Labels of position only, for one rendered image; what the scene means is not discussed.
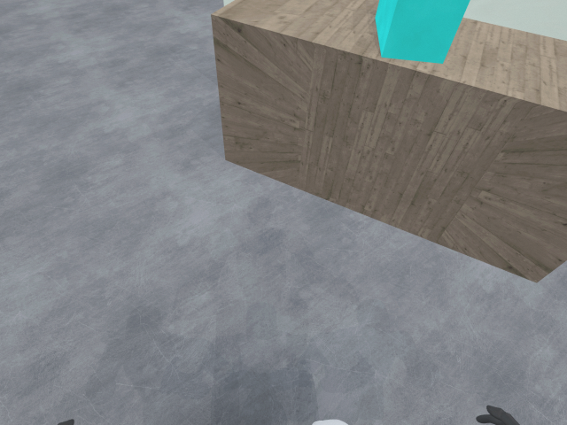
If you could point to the robot right hand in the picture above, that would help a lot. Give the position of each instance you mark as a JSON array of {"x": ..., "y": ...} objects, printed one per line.
[{"x": 497, "y": 416}]

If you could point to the carton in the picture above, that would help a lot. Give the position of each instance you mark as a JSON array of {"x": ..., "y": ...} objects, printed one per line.
[{"x": 418, "y": 30}]

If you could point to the pedestal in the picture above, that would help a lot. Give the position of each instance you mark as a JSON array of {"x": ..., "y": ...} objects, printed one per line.
[{"x": 470, "y": 154}]

